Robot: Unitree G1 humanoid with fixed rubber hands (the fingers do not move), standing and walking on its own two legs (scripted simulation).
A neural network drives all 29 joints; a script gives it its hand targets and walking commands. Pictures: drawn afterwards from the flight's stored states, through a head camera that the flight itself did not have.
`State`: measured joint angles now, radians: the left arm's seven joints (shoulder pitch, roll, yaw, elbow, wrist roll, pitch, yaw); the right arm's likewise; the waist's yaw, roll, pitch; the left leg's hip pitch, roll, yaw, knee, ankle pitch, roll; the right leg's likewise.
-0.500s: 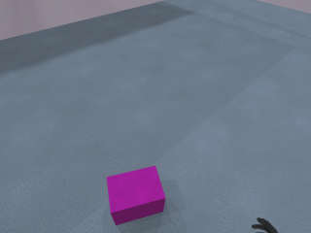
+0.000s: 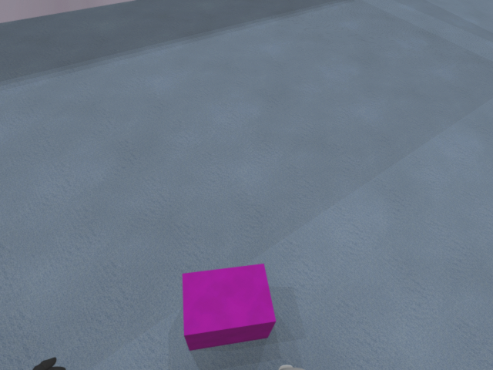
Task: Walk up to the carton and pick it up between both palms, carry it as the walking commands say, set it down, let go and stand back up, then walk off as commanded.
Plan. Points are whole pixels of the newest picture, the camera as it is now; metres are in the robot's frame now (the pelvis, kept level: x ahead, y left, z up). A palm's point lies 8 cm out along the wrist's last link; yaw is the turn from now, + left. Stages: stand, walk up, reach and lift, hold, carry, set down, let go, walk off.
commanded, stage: walk up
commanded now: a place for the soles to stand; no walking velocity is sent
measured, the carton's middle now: (226, 307) +0.45 +0.00 -0.66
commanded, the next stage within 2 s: reach and lift in 1.16 s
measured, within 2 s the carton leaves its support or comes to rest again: neither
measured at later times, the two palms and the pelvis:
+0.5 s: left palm out of the picture +0.11 +0.31 -0.10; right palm (428, 348) +0.18 -0.34 -0.10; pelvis +0.02 -0.02 -0.01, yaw +7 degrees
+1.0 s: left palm out of the picture +0.09 +0.31 -0.10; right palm (419, 342) +0.19 -0.32 -0.09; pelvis +0.03 -0.02 +0.00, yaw +9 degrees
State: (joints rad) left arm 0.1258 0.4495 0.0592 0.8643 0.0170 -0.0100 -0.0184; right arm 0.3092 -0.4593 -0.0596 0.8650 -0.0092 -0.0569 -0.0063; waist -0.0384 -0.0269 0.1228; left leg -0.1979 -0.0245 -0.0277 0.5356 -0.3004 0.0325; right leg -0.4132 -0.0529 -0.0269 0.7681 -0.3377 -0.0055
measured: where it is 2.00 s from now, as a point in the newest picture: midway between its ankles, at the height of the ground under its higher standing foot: outside the picture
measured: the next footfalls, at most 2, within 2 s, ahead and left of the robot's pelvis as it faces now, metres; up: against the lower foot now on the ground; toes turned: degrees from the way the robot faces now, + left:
right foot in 0.08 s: +0.12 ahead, -0.14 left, +0.00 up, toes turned +11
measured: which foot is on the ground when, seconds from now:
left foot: down 0.00-1.00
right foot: up 0.00-0.06, down 0.08-1.00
